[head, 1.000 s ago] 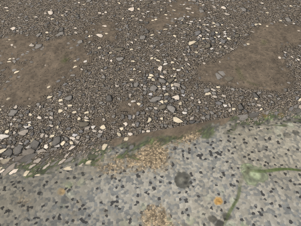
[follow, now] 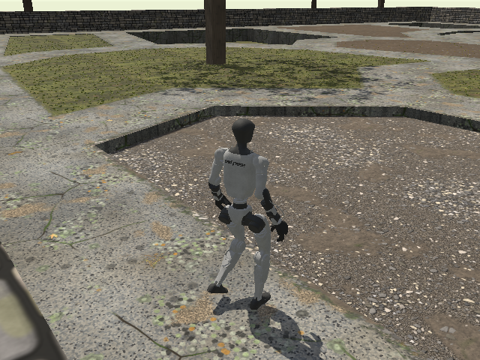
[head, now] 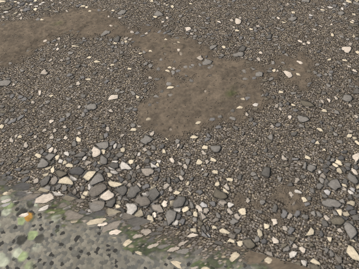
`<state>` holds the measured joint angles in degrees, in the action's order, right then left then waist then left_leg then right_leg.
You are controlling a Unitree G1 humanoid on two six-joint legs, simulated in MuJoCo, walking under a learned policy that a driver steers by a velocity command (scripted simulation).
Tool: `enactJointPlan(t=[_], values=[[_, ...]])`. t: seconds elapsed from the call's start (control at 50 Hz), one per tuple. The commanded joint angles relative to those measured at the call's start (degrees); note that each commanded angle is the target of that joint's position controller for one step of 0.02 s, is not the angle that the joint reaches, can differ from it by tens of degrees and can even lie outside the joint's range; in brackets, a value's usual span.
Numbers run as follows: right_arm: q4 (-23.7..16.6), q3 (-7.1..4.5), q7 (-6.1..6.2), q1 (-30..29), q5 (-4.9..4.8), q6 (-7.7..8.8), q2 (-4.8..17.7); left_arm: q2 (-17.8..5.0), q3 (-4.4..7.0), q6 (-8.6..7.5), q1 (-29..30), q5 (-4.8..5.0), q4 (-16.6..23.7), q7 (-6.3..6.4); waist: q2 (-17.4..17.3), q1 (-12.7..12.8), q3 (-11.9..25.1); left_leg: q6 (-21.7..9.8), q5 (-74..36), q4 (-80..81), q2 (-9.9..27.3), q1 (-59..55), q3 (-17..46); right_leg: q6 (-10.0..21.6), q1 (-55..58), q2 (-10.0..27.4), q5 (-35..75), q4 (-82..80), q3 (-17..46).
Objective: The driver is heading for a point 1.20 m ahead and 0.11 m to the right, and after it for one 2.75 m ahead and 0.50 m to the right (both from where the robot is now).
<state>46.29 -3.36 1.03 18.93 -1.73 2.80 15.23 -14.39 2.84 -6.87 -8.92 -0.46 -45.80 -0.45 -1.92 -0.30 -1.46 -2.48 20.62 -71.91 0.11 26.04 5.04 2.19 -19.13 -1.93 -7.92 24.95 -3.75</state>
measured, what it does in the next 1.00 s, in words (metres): walks ahead: left foot, then right foot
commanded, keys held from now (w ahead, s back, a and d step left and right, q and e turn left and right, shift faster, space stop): w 0.30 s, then w+e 0.70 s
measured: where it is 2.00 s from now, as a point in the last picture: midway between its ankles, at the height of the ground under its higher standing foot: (195, 167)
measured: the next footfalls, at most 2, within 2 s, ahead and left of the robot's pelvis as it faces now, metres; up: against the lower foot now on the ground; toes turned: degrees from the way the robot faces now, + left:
left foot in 0.36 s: +0.34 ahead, +0.17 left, +0.00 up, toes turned +6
right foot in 0.86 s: +0.49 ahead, -0.04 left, +0.00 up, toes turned -12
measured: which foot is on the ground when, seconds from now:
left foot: up 0.00-0.34, down 0.36-0.88, up 0.90-1.00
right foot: down 0.00-0.36, up 0.38-0.84, down 0.86-1.00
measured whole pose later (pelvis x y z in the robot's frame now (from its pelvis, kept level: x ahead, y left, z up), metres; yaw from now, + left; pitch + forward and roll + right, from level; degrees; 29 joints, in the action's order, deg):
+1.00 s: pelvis +0.48 +0.03 -0.02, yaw -15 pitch +2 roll +0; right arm 43.3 -4.6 0.5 11.5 -0.9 5.5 15.7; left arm -14.4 3.8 -3.2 -18.7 2.1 -42.2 -3.2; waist -1.4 0.8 0.5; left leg -1.5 25.0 -74.8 2.1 29.8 3.8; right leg 6.1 -19.7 -5.3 -20.7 38.7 -0.3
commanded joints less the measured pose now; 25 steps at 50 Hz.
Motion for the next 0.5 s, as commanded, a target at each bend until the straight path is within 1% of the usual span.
enactJointPlan(t=[0.02, 0.04, 0.08, 0.1, 0.14, 0.18, 0.2, 0.24, 0.26, 0.28, 0.3, 0.32, 0.34, 0.36, 0.38, 0.4, 0.42, 0.44, 0.46, 0.48, 0.5], values=[[-4.0, -0.68, -0.12, 3.3, -0.21, -0.15, 1.3, -4.4, 1.19, -0.83, -3.3, -0.19, 0.3, -0.47, 5.9, -0.3, 2.6, -0.2, -2.9, 1.1, 6.0, 9.2, 2.0, 10.8, 8.7, 15.6, 0.8, -15.3, 16.4], [-4.4, -0.5, -0.06, 2.6, -0.08, -0.41, 0.8, -5.1, 1.47, -1.15, -4.1, 0.05, -0.7, -0.71, 5.5, -0.4, 1.6, -0.2, -3.3, 3.8, 6.3, 9.7, 2.0, 11.4, 7.7, 15.8, 2.3, -16.4, 14.7], [-6.1, -0.16, -0.02, -1.4, 0.72, -0.39, 0.9, -6.9, 2.05, -1.39, -5.0, 0.28, -1.8, -0.86, 4.2, -0.2, 0.2, 0.1, -6.6, 10.3, 6.8, 12.5, 2.1, 12.5, 8.3, 16.6, 5.4, -17.8, 12.7], [-6.7, 0.03, -0.22, -3.3, 1.0, -0.19, 0.9, -7.5, 2.23, -1.27, -5.2, 0.31, -2.0, -0.84, 3.9, 0.0, 0.2, 0.1, -9.5, 13.9, 7.1, 13.3, 1.8, 12.5, 9.3, 16.6, 6.8, -17.9, 11.5], [-7.6, 0.57, -1.01, -6.9, 1.3, 0.46, 0.9, -8.2, 2.28, -0.64, -5.8, 0.87, -2.5, -0.69, 4.1, 0.9, -0.1, 0.0, -15.7, 21.9, 7.4, 13.0, -0.3, 11.4, 10.5, 15.4, 8.9, -17.6, 8.2], [-8.3, 1.0, -1.69, -10.6, 1.1, 1.23, 0.7, -9.2, 2.4, 0.12, -6.8, 1.28, -2.8, -0.56, 4.5, 2.2, -0.6, 0.2, -19.7, 28.8, 6.5, 9.8, -3.1, 10.1, 9.5, 14.0, 9.7, -16.4, 5.1], [-8.8, 1.15, -1.96, -12.6, 0.96, 1.39, 0.7, -9.7, 2.42, 0.43, -8.1, 1.52, -3.2, -0.57, 4.9, 3.2, -0.8, 0.4, -20.2, 30.9, 5.8, 8.4, -4.3, 9.7, 9.4, 14.0, 8.7, -15.9, 4.6], [-10.1, 1.17, -2.47, -15.7, 0.54, 1.39, 1.4, -10.5, 2.39, 1.21, -10.8, 1.92, -4.3, -0.67, 5.7, 4.4, -1.6, 0.2, -18.4, 34.2, 4.9, 7.7, -5.2, 9.4, 11.6, 15.3, 6.1, -14.9, 5.3], [-10.7, 1.03, -2.68, -16.6, 0.45, 1.42, 2.0, -10.8, 2.4, 1.64, -11.6, 2.11, -4.7, -0.67, 6.0, 4.4, -2.0, -0.3, -16.4, 35.7, 4.5, 7.6, -5.4, 9.1, 13.2, 16.4, 5.7, -14.1, 5.9], [-11.0, 0.83, -2.84, -16.9, 0.4, 1.49, 2.5, -11.0, 2.42, 2.16, -12.2, 2.4, -5.3, -0.58, 6.2, 4.0, -2.4, -1.0, -14.1, 37.2, 4.2, 7.3, -5.7, 8.6, 14.9, 17.3, 5.9, -12.9, 6.4], [-11.0, 0.5, -2.96, -15.8, 0.45, 1.6, 3.2, -11.5, 2.47, 2.66, -12.2, 2.55, -5.5, -0.47, 6.6, 2.9, -1.8, -1.7, -12.7, 38.9, 3.4, 4.9, -6.4, 8.0, 15.9, 18.0, 7.4, -11.2, 6.6], [-10.0, -0.19, -2.88, -12.0, 0.74, 1.81, 4.2, -11.8, 2.36, 2.98, -11.5, 2.63, -5.6, -0.37, 6.5, 0.2, -0.3, -2.5, -13.2, 41.5, 1.8, -2.0, -7.6, 6.9, 15.0, 17.1, 13.9, -6.8, 6.0], [-7.2, -1.85, -2.5, -3.3, 1.05, 1.93, 6.8, -10.4, 1.74, 3.16, -11.4, 2.44, -5.6, -0.26, 5.3, -4.0, 4.5, -3.7, -13.5, 42.6, 0.1, -13.8, -8.4, 5.3, 12.5, 13.9, 20.8, 3.9, 3.6], [-5.4, -3.74, -1.7, 7.6, 1.85, 1.81, 12.0, -7.3, 0.38, 2.81, -11.3, 1.21, -4.2, -0.16, -1.1, -8.4, 12.9, -7.6, -13.9, 42.5, 10.6, -29.9, 3.5, 2.1, 2.0, 9.9, 11.0, 23.3, -0.1], [-5.4, -4.21, -1.52, 10.2, 2.44, 1.59, 16.7, 0.0, -1.6, 1.44, -16.9, 1.18, -2.9, -0.26, -15.0, -5.0, 19.0, -15.7, -4.7, 50.8, 24.1, -43.9, 30.1, -0.8, -18.3, 0.3, -23.1, 43.3, 2.1], [-5.0, -3.14, -1.85, 11.0, 1.95, 1.84, 11.6, -6.3, -0.06, 0.49, -14.9, 2.92, -3.5, -0.22, -10.0, -7.1, 18.4, -15.6, 0.1, 54.8, 24.2, -41.2, 34.2, -0.2, -24.0, 1.6, -24.3, 50.9, 10.8], [-4.9, -2.2, -1.99, 7.6, 1.67, 2.01, 8.6, -8.4, 0.85, 0.42, -12.0, 4.08, -2.4, -0.17, -8.1, -5.7, 11.4, -13.5, -2.4, 54.7, 22.9, -35.9, 25.3, 0.4, -27.1, 4.1, -20.0, 52.4, 10.5], [-5.3, -1.43, -2.22, 3.2, 1.58, 2.24, 5.9, -8.2, 0.95, 0.78, -9.9, 3.48, -2.1, 0.21, -4.6, -4.0, 8.3, -11.6, -6.9, 55.5, 20.3, -29.6, 18.3, 0.3, -25.5, 6.4, -15.0, 50.4, 9.7], [-5.5, -1.0, -2.43, -0.4, 1.75, 2.6, 4.1, -7.8, 1.43, 1.39, -9.1, 2.61, -2.2, 0.59, -4.1, -2.3, 5.5, -9.9, -9.7, 57.3, 17.6, -24.2, 12.4, 0.1, -23.2, 8.0, -10.5, 46.9, 9.9], [-5.3, -0.72, -2.5, -2.5, 2.36, 3.08, 2.7, -7.1, 1.81, 2.45, -10.4, 2.27, -2.6, 0.71, -5.0, -0.5, 4.1, -8.6, -13.7, 58.9, 15.8, -20.3, 7.7, -0.1, -19.7, 9.1, -7.3, 44.9, 10.6], [-4.7, -0.83, -2.47, -3.1, 2.68, 3.5, 2.2, -5.9, 1.81, 3.37, -11.6, 2.48, -3.0, 0.71, -4.7, 0.5, 3.8, -8.2, -16.6, 60.1, 15.2, -18.2, 4.8, -0.2, -17.3, 9.2, -5.6, 43.5, 10.8]])
Velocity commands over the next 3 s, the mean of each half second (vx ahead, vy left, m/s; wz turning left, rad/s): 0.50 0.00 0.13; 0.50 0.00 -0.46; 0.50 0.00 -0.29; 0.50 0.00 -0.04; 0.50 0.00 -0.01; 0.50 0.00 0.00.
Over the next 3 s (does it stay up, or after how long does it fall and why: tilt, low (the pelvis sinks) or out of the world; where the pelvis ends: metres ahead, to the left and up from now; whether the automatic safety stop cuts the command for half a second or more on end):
stays up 1.56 -0.26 -0.20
